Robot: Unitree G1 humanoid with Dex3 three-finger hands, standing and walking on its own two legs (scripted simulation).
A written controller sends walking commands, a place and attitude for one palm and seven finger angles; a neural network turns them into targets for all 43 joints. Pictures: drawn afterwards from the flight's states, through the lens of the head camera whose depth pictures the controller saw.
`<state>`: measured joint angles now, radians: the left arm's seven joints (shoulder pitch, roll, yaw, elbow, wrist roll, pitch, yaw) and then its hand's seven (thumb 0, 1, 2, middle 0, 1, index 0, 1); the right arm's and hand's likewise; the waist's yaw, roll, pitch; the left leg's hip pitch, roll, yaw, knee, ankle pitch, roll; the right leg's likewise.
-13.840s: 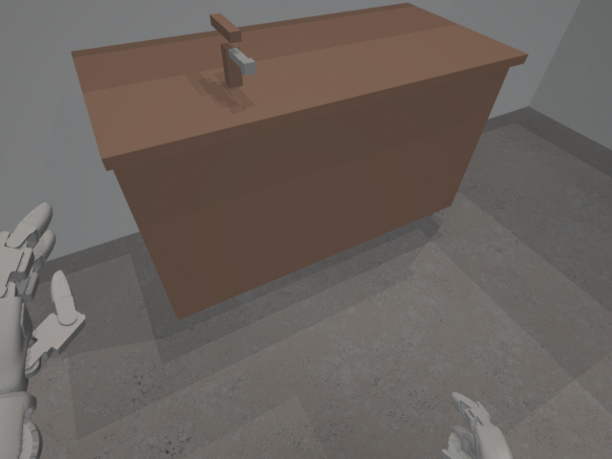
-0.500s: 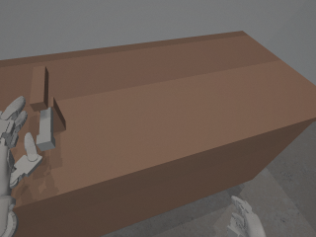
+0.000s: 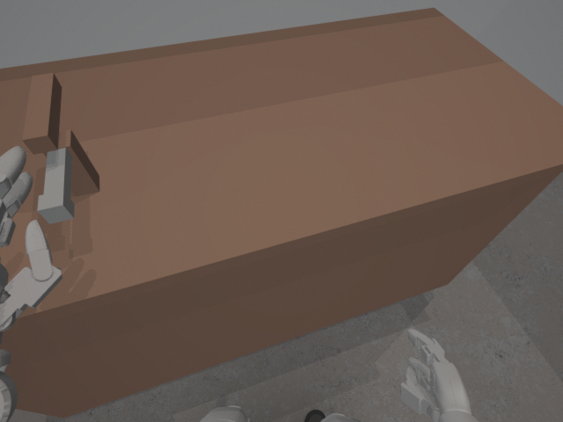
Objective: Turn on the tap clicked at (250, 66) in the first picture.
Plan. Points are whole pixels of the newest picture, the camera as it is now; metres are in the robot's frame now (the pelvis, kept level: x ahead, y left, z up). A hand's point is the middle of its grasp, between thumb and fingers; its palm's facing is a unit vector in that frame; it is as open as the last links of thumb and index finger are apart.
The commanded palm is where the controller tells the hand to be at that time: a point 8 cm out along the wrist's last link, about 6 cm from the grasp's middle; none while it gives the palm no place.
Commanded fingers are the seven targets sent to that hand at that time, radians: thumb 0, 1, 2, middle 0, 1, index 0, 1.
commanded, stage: come to a stop and stand still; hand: left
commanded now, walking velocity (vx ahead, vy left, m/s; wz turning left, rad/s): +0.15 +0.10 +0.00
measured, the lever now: (56, 207) +0.32 +0.32 +0.12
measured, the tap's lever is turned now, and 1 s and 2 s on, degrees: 0 0 0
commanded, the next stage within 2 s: look again from close up in 1.18 s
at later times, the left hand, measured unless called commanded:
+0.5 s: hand out of the picture +0.23 +0.30 +0.19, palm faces +0.49 -0.77 -0.42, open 7.4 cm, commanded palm +0.15 +0.29 +0.19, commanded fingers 0.00 0.90 0.90 -0.20 -0.30 -0.20 -0.30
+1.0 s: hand (36, 234) +0.25 +0.28 +0.17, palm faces +0.39 -0.86 -0.33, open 7.4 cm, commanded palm +0.19 +0.32 +0.19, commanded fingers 0.00 0.90 0.90 -0.20 -0.30 -0.20 -0.30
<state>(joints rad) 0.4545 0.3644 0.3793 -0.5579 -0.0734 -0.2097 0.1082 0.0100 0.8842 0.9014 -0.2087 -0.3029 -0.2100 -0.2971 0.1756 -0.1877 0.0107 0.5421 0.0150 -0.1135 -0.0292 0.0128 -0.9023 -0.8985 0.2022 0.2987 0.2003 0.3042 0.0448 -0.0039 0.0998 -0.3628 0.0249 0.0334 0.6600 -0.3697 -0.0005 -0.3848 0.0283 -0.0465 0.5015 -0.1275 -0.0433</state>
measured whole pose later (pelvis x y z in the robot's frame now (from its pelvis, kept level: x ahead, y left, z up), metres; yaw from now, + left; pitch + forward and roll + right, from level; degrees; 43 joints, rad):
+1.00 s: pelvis +0.03 +0.04 +0.01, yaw +0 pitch -2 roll -1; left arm 0.36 0.35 0.35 -0.45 -0.04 -0.23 0.10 0.01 0.89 0.90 -0.21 -0.30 -0.21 -0.30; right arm 0.19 -0.21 0.01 0.57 0.01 -0.16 0.00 0.01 -0.90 -0.90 0.20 0.30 0.20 0.30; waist 0.03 -0.04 0.08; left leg -0.12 -0.03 0.05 0.47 -0.32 0.05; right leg -0.26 -0.01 -0.01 0.42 -0.13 0.01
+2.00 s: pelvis +0.00 +0.00 +0.00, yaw +3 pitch -1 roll +2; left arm 0.33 0.34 0.31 -0.39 -0.13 -0.04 0.07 0.01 0.89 0.90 -0.21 -0.30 -0.21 -0.30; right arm 0.17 -0.24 0.02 0.61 -0.01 -0.13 -0.01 0.01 -0.90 -0.90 0.20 0.30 0.20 0.30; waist 0.05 0.00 -0.01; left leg -0.24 -0.04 0.01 0.58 -0.33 0.01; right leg -0.39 0.00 -0.01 0.60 -0.19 -0.03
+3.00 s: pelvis +0.03 +0.02 +0.00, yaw +7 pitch -1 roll +0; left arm 0.41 0.26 0.26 -0.58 -0.18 0.19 0.15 0.01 0.89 0.90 -0.20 -0.30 -0.20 -0.30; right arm 0.16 -0.21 0.06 0.65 0.03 -0.20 -0.09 0.01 -0.90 -0.90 0.20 0.30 0.20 0.30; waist 0.10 0.04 -0.05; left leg -0.21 -0.03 -0.03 0.61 -0.39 0.02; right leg -0.33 -0.03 -0.07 0.59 -0.25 -0.01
